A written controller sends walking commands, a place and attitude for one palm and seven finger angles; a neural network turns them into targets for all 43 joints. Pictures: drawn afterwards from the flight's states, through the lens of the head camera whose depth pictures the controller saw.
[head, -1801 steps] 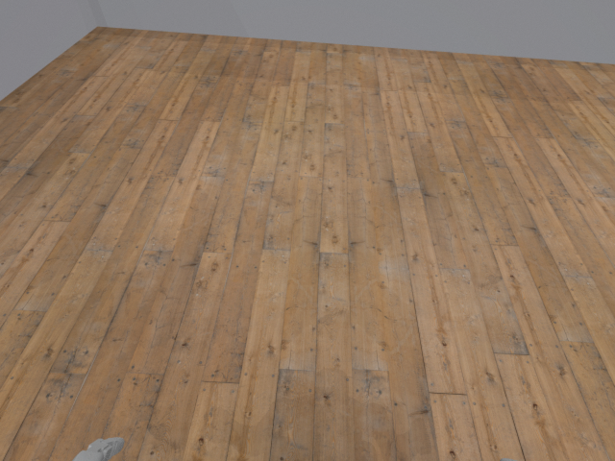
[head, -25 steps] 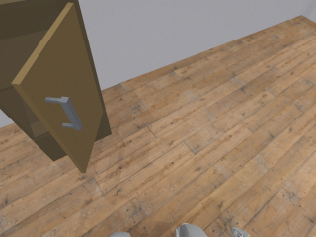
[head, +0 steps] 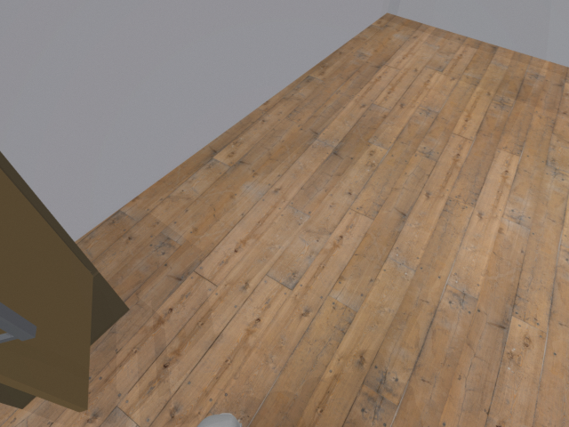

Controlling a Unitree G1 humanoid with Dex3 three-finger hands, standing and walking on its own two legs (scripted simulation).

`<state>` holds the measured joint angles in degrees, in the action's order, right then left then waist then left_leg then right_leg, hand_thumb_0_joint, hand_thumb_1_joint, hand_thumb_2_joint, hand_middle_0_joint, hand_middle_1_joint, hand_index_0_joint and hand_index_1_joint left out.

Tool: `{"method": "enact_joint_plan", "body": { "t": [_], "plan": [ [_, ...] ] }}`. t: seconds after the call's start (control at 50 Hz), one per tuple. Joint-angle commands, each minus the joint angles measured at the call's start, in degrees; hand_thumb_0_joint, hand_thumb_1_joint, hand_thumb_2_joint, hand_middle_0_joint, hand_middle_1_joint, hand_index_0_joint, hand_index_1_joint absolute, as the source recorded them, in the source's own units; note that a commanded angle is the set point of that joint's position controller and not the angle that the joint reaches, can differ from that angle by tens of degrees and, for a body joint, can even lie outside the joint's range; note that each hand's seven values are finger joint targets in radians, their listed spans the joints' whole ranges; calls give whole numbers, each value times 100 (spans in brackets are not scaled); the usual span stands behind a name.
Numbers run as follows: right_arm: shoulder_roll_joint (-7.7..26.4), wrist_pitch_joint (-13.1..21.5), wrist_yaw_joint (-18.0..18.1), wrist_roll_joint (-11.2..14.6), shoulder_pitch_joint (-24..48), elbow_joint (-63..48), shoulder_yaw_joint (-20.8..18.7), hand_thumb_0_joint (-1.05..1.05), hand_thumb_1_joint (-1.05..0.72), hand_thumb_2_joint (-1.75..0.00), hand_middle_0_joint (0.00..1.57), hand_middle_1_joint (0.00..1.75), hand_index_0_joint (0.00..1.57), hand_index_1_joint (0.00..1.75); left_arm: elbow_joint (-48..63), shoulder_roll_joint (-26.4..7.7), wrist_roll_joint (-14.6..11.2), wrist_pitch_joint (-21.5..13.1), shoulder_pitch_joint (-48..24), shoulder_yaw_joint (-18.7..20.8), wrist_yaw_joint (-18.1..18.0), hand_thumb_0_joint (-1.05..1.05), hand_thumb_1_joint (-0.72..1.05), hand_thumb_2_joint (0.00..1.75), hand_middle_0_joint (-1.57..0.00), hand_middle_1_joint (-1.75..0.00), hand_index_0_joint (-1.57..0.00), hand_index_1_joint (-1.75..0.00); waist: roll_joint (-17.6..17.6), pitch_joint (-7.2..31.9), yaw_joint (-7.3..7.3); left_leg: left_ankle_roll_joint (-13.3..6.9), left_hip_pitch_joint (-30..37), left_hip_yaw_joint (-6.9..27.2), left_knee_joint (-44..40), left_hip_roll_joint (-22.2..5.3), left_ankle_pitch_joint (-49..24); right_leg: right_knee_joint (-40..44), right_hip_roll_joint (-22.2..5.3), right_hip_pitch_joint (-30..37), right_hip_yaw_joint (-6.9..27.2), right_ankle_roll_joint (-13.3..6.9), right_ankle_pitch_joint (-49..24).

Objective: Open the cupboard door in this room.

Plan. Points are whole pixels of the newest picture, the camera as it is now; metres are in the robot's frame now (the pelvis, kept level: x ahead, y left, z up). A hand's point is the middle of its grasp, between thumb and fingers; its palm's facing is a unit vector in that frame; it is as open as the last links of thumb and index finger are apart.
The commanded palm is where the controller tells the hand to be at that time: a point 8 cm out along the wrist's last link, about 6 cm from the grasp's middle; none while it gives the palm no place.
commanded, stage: walk to a spot facing it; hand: left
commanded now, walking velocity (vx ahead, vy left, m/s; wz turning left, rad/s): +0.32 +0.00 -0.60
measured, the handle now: out of the picture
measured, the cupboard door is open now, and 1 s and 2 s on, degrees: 53 53 53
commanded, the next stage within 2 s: turn to face it in 1.64 s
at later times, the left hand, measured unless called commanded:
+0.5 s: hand (248, 307) +0.35 +0.09 -0.17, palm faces -0.38 -0.91 -0.16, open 7.4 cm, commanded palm none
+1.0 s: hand (280, 293) +0.38 +0.03 -0.17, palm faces -0.27 -0.94 -0.19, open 7.3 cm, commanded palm none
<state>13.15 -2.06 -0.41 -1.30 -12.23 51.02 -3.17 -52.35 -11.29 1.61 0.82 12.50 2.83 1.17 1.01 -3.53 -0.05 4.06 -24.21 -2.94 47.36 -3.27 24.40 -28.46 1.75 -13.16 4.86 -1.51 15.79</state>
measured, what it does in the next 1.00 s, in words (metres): walks ahead, turning right: left foot, then right foot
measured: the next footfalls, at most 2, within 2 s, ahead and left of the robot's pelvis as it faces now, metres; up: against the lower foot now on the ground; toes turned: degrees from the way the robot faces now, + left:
left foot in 0.06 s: +0.09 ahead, +0.13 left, +0.00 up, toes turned +2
right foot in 0.54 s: +0.27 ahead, -0.17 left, +0.00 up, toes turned -25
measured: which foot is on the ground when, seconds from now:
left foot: up 0.00-0.04, down 0.06-0.54, up 0.56-1.00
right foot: down 0.00-0.06, up 0.08-0.52, down 0.54-1.00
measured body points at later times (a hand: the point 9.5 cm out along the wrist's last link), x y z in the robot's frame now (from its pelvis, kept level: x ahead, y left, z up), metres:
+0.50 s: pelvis +0.16 -0.04 -0.01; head +0.22 -0.06 +0.43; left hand +0.37 +0.14 -0.15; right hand -0.02 -0.20 -0.15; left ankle +0.05 +0.13 -0.74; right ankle +0.23 -0.16 -0.72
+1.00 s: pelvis +0.37 -0.15 +0.00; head +0.40 -0.16 +0.45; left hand +0.40 +0.08 -0.15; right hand +0.43 -0.41 -0.14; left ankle +0.54 -0.07 -0.70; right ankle +0.23 -0.16 -0.74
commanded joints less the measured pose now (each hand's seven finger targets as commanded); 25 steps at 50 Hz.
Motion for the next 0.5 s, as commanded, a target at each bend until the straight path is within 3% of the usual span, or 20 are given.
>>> {"method": "enact_joint_plan", "body": {
  "t": [0.0, 0.02, 0.04, 0.06, 0.08, 0.1, 0.12, 0.16, 0.2, 0.26, 0.32, 0.36, 0.4, 0.44, 0.46, 0.48],
  "plan": [
    [445, 349, 44, 10, -564, -269, -147, 0, -90, -90, 20, 30, 20, 30, 459, -1206, -18, -150, -341, 396, -32, 0, 90, 90, -20, -30, -20, -30, 626, 59, 322, -81, 1647, -227, -1630, 254, -594, 1016, -880, -1327, 1375, -726, 1839],
    [690, 412, 135, 3, -1152, -68, -186, 0, -90, -90, 20, 30, 20, 30, 529, -905, -30, -152, -432, 330, 1, 0, 90, 90, -20, -30, -20, -30, -59, 264, 585, -175, 2676, 105, -2291, -87, -240, 233, -489, -2008, 1031, -462, 1745],
    [1300, 463, 193, -108, -1750, 90, -323, 0, -90, -90, 20, 30, 20, 30, 650, -413, -95, -145, -436, 234, 51, 0, 90, 90, -20, -30, -20, -30, -1941, 445, 842, -597, 3312, 2243, -3242, -1680, 1469, -1784, 342, -3067, 89, -98, 1927],
    [1454, 479, 236, -98, -2034, 69, -310, 0, -90, -90, 20, 30, 20, 30, 868, -514, -59, -209, -810, 205, 67, 0, 90, 90, -20, -30, -20, -30, -2031, 310, 884, -1071, 2915, 3419, -3834, -2691, 1954, -3001, 14, -3379, -291, 18, 1842],
    [1369, 462, 254, -108, -1677, -100, -266, 0, -90, -90, 20, 30, 20, 30, 921, -615, -17, -216, -975, 279, 133, 0, 90, 90, -20, -30, -20, -30, -1134, -73, 699, -1308, 2257, 3255, -4094, -2778, 2009, -3554, -415, -3336, -140, 49, 1461],
    [1097, 491, 201, -136, -1307, -193, -180, 0, -90, -90, 20, 30, 20, 30, 749, -613, 66, -218, -754, 344, 182, 0, 90, 90, -20, -30, -20, -30, -779, -219, 447, -1115, 1665, 2802, -4093, -2366, 1894, -4001, -433, -3102, -175, 47, 929],
    [874, 517, 200, -120, -956, -230, -108, 0, -90, -90, 20, 30, 20, 30, 581, -564, 87, -184, -636, 356, 218, 0, 90, 90, -20, -30, -20, -30, -717, -429, 244, -912, 1345, 2125, -4045, -2054, 1326, -4259, -557, -3077, -271, 82, 439],
    [594, 595, 235, -57, -841, -190, 3, 0, -90, -90, 20, 30, 20, 30, 417, -373, 79, -108, -370, 310, 288, 0, 90, 90, -20, -30, -20, -30, -968, -336, 56, -623, 1567, 819, -3792, -1589, -232, -4367, -683, -3060, -435, 182, -274],
    [439, 664, 253, -31, -1278, 18, 57, 0, -90, -90, 20, 30, 20, 30, 388, -223, 42, -84, -423, 235, 287, 0, 90, 90, -20, -30, -20, -30, -905, -35, 131, -628, 2140, 186, -3465, -1430, -1977, -4296, -630, -3182, -548, 207, -479],
    [428, 689, 262, -33, -1698, 253, 60, 0, -90, -90, 20, 30, 20, 30, 414, -116, 21, -85, -679, 159, 282, 0, 90, 90, -20, -30, -20, -30, -846, 119, 225, -762, 2683, -278, -3261, -1459, -3030, -3828, -626, -3344, -769, 207, -544],
    [406, 659, 239, -71, -1929, 457, 74, 0, -90, -90, 20, 30, 20, 30, 510, -13, 8, -81, -1210, 82, 296, 0, 90, 90, -20, -30, -20, -30, -903, -142, 338, -869, 2649, -563, -3342, -1525, -3128, -2832, -677, -3196, -992, 170, -684],
    [405, 629, 226, -107, -2081, 581, 72, 0, -90, -90, 20, 30, 20, 30, 541, -23, -6, -110, -1514, 50, 291, 0, 90, 90, -20, -30, -20, -30, -982, -218, 442, -881, 2705, -741, -3302, -1577, -3282, -2056, -619, -2880, -1152, 78, -581],
    [442, 606, 227, -122, -2049, 647, 83, 0, -90, -90, 20, 30, 20, 30, 507, -71, -26, -116, -1580, 56, 283, 0, 90, 90, -20, -30, -20, -30, -1059, -274, 405, -868, 2513, -919, -3170, -1673, -3703, -1429, -521, -2235, -1266, -57, -440],
    [606, 582, 217, -110, -2015, 707, 59, 0, -90, -90, 20, 30, 20, 30, 360, -191, -30, -151, -1178, 88, 248, 0, 90, 90, -20, -30, -20, -30, -989, -11, 201, -850, 2511, -1061, -2597, -1732, -4946, -1161, -214, -1339, -1482, -246, -84],
    [660, 562, 209, -90, -1897, 706, 46, 0, -90, -90, 20, 30, 20, 30, 222, -324, -26, -192, -686, 120, 210, 0, 90, 90, -20, -30, -20, -30, -957, 252, -59, -761, 2461, -1106, -1952, -1681, -5511, -877, -77, -637, -1533, -352, -48],
    [697, 562, 200, -41, -1604, 647, 41, 0, -90, -90, 20, 30, 20, 30, -68, -495, -12, -243, 228, 205, 174, 0, 90, 90, -20, -30, -20, -30, -737, 629, -541, -587, 1911, -1263, -927, -1490, -5423, -525, 25, 704, -1510, -453, -412]
  ]
}}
